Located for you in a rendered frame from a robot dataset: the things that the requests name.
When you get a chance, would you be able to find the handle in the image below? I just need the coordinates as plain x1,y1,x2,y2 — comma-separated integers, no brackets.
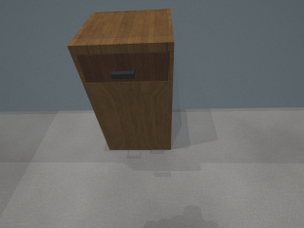
110,67,135,80

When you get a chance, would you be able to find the cabinet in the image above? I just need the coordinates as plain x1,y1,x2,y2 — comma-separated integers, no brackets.
67,9,175,150

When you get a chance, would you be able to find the drawer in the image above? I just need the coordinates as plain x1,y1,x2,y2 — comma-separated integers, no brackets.
76,51,169,83

